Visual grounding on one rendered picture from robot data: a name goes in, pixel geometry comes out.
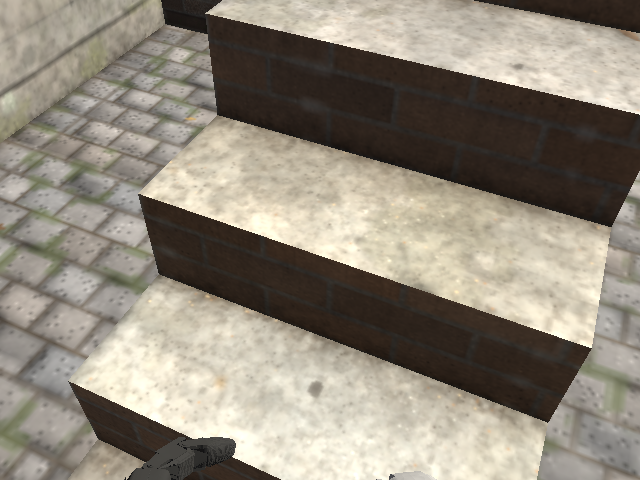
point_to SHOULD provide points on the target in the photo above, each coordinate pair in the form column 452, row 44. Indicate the robot left hand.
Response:
column 181, row 457

